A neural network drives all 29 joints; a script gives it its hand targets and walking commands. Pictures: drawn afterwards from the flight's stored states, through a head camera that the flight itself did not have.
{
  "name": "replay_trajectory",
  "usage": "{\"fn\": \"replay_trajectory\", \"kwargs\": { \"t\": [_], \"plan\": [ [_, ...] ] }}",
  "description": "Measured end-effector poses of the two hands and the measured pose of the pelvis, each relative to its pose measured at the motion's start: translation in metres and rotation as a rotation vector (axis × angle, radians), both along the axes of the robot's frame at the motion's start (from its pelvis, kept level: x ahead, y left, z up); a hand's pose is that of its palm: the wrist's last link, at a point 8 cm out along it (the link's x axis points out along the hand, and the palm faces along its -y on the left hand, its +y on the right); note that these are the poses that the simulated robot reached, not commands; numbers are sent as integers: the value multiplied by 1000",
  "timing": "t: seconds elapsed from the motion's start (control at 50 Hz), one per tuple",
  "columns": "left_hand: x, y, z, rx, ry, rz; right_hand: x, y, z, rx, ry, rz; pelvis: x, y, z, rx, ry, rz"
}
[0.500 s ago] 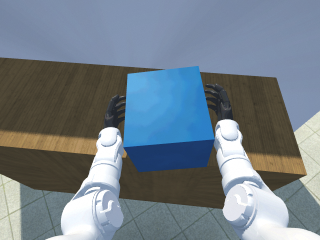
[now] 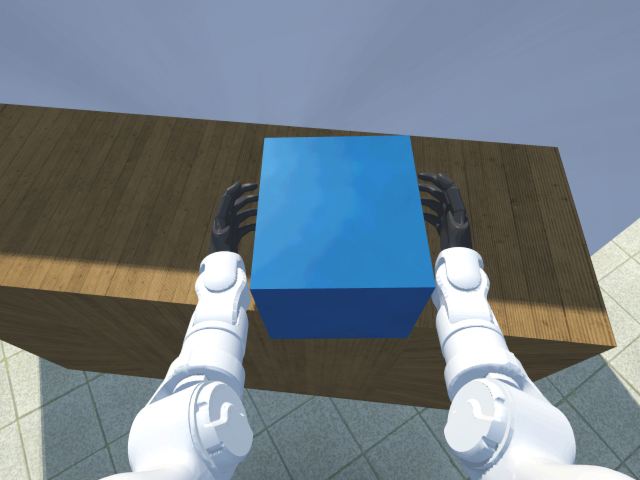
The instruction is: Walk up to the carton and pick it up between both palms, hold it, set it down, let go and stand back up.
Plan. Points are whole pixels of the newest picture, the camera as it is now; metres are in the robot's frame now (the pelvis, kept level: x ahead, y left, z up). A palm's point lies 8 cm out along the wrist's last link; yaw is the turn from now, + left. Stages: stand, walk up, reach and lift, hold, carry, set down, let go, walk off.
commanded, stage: set down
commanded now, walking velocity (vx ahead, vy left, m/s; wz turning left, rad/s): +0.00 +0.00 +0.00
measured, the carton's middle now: (337, 240) +0.43 +0.00 -0.02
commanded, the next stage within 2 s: none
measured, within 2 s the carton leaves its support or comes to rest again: neither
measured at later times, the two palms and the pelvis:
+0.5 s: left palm (227, 240) +0.41 +0.15 +0.00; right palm (449, 239) +0.41 -0.14 +0.02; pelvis -0.01 +0.01 -0.01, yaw -2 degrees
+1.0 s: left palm (182, 240) +0.41 +0.21 +0.01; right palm (479, 227) +0.43 -0.19 +0.02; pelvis -0.03 +0.00 -0.04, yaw +0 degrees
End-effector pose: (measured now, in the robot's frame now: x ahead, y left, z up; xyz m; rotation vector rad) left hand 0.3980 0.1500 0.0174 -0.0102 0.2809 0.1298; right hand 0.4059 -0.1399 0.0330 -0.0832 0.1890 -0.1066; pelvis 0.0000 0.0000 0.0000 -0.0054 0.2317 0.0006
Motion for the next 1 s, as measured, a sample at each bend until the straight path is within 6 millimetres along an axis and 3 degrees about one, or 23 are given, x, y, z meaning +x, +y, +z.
{"fn": "replay_trajectory", "kwargs": {
  "t": [0.3,0.48,0.74,0.88,1.0],
  "plan": [
    [2,-1,-2,17,-9,-9,-3,-2,-7,11,9,-8,-4,2,-1,0,23,-23],
    [12,3,-13,30,32,-26,6,-3,-16,67,90,-2,-11,5,-10,-10,120,-32],
    [19,43,-9,59,28,19,19,-8,-29,71,120,24,-17,7,-27,-31,204,0],
    [12,62,-15,76,28,36,25,-28,-25,67,98,14,-22,4,-34,-35,226,12],
    [11,64,-11,68,1,26,27,-46,-17,69,78,9,-27,0,-36,-32,244,14]
  ]
}}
